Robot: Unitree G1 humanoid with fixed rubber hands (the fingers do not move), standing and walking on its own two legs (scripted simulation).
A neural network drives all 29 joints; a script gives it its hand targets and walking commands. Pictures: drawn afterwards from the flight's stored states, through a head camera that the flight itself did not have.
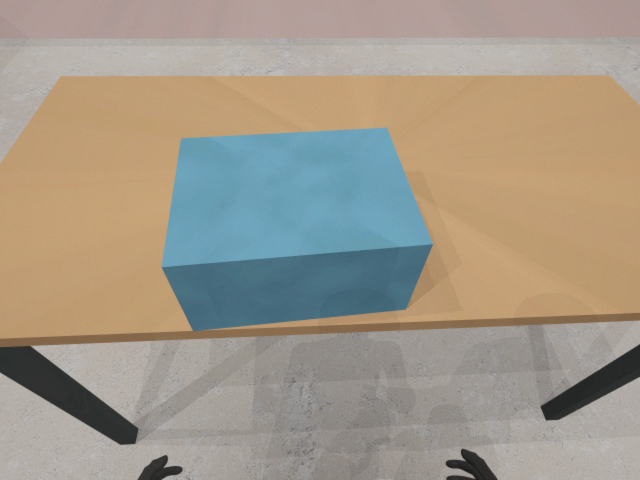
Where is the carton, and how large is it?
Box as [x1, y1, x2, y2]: [162, 128, 432, 330]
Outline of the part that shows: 386,128 181,138 163,253 162,268 193,330 405,309 432,243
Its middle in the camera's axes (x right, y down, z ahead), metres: -0.03 -0.02 +0.54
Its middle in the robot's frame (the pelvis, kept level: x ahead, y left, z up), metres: +0.42 +0.03 +0.06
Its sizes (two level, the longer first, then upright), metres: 0.291 0.217 0.148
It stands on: a table, 0.74 m high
